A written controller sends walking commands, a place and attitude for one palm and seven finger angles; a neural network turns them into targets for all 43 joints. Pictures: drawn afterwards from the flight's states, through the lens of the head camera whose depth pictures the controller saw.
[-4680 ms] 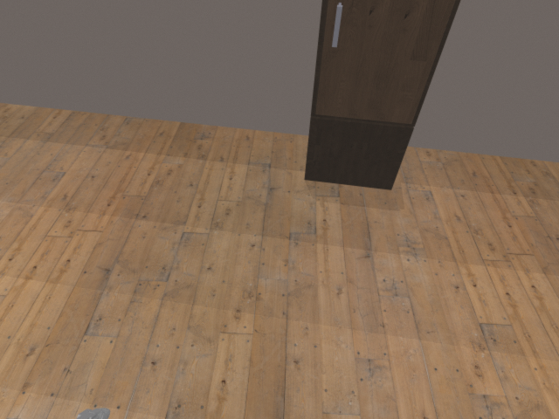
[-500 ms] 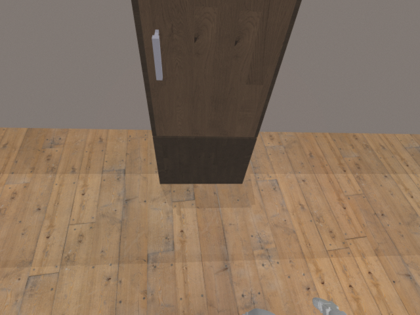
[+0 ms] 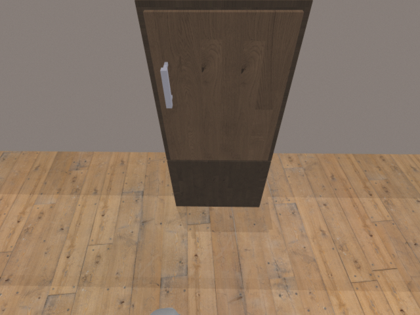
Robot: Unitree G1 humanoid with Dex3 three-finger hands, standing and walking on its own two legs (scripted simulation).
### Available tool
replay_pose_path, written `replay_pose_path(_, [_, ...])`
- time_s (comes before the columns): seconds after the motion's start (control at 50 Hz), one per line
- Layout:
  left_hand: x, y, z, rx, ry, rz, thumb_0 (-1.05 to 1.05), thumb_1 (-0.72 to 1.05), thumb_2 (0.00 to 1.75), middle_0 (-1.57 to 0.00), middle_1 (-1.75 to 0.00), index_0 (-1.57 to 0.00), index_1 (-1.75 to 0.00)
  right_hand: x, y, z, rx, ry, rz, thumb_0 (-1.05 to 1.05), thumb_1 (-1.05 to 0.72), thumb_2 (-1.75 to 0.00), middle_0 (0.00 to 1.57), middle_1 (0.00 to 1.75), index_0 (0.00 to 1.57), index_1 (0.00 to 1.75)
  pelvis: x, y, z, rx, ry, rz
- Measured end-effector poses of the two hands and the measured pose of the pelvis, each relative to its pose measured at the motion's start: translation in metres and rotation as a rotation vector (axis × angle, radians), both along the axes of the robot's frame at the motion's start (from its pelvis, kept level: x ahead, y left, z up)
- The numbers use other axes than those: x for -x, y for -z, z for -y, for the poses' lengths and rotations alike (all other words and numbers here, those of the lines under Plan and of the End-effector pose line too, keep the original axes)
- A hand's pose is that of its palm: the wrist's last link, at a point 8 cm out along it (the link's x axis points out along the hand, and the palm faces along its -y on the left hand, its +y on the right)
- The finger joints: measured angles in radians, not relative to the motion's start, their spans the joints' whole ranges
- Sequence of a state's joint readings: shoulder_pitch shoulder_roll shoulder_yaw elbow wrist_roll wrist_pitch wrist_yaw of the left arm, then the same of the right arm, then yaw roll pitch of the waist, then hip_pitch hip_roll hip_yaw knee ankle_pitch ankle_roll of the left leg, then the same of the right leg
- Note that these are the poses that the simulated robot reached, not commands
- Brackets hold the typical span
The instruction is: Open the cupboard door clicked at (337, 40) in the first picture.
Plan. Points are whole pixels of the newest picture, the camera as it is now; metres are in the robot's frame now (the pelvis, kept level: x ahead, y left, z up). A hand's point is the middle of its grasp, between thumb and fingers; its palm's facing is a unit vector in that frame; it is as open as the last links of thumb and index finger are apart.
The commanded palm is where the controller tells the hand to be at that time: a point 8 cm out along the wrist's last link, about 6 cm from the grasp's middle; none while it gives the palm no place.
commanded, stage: take the last steps up to it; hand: left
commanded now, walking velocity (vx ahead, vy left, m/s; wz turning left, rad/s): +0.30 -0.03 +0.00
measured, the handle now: (167, 85) +0.75 +0.19 +0.03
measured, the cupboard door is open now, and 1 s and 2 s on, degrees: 0 0 0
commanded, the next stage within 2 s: come to a stop and stand still in 0.48 s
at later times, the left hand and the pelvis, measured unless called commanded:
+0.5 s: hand (129, 273) +0.24 +0.22 -0.17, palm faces -0.02 -0.98 -0.21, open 7.4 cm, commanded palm none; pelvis +0.16 +0.03 -0.01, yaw -2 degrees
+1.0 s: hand (141, 254) +0.30 +0.21 -0.19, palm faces +0.03 -0.97 -0.23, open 7.3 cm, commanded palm none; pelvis +0.22 +0.02 -0.02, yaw -1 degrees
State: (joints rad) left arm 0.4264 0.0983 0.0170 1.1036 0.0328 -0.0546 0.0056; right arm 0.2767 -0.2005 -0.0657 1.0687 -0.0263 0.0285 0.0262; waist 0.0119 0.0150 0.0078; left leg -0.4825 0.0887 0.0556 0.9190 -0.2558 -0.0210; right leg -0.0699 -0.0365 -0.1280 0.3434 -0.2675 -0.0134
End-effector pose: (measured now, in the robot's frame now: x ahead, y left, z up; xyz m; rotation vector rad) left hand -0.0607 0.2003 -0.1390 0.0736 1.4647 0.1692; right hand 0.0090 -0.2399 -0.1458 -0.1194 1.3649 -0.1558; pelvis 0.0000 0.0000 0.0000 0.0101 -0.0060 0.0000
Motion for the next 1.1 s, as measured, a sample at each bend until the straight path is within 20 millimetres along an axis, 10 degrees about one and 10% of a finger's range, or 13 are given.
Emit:
replay_pose_path(0.22, [-0.022,0.029,-0.036,0.066,-0.031,-0.178,0.01,0.9,0.9,-0.2,-0.3,-0.2,-0.3,-0.104,0.003,-0.051,0.052,-0.031,0.127,0.0,-0.92,-0.9,0.19,0.3,0.2,0.3,-0.066,0.02,-0.041,0.015,0.02,-0.001])
replay_pose_path(0.42, [-0.222,0.01,-0.079,-0.038,0.083,0.154,0.01,0.91,0.9,-0.2,-0.3,-0.2,-0.29,-0.1,-0.005,-0.064,0.023,0.05,0.011,0.0,-0.93,-0.9,0.2,0.3,0.2,0.3,-0.128,0.003,-0.042,-0.001,0.033,0.004])
replay_pose_path(0.62, [-0.378,0.004,-0.034,-0.088,0.2,0.34,0.0,0.91,0.9,-0.2,-0.3,-0.2,-0.29,-0.109,0.029,-0.048,-0.081,0.14,-0.167,0.0,-0.91,-0.9,0.2,0.3,0.21,0.3,-0.202,0.024,-0.001,-0.014,0.042,0.015])
replay_pose_path(0.74, [-0.384,0.003,-0.003,-0.066,0.169,0.293,0.0,0.91,0.9,-0.2,-0.3,-0.2,-0.3,-0.168,0.027,-0.019,-0.043,0.109,-0.131,0.0,-0.91,-0.9,0.19,0.3,0.2,0.3,-0.225,0.016,0.01,-0.003,0.029,0.019])
replay_pose_path(0.94, [-0.363,0.007,-0.036,-0.094,0.091,0.235,-0.01,0.92,0.9,-0.21,-0.3,-0.2,-0.3,-0.276,0.008,-0.006,0.034,-0.001,0.084,0.0,-0.91,-0.9,0.19,0.3,0.2,0.3,-0.224,0.012,-0.004,0.003,0.018,0.009])
replay_pose_path(1.1, [-0.322,0.028,-0.081,-0.065,0.042,0.162,0.0,0.91,0.9,-0.2,-0.3,-0.2,-0.3,-0.292,-0.012,-0.038,0.093,-0.062,0.19,0.0,-0.91,-0.9,0.19,0.3,0.2,0.3,-0.214,0.017,-0.036,0.023,0.016,0.019])
